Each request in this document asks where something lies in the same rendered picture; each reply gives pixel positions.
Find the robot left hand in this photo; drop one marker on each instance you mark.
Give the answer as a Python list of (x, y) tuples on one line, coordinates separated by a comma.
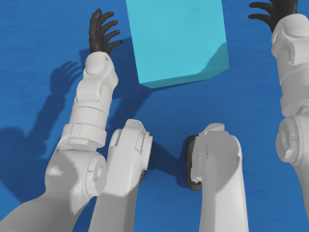
[(98, 41)]

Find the right robot forearm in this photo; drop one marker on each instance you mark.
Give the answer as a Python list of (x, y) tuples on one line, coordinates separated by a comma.
[(290, 47)]

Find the robot left shin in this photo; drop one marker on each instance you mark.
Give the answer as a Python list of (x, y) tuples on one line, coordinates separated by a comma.
[(117, 133)]

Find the carton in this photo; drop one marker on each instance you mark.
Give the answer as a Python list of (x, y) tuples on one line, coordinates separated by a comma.
[(177, 41)]

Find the left robot upper arm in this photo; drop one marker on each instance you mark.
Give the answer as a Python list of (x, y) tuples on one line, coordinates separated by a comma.
[(72, 178)]

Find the left robot forearm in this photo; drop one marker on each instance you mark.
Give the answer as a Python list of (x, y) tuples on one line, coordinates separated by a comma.
[(86, 128)]

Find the robot right hand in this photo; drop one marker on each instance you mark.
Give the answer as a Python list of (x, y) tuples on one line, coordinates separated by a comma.
[(277, 10)]

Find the right robot upper arm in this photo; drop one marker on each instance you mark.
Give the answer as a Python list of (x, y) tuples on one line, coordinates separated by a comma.
[(292, 146)]

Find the robot right thigh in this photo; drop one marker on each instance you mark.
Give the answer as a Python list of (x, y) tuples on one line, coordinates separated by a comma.
[(223, 193)]

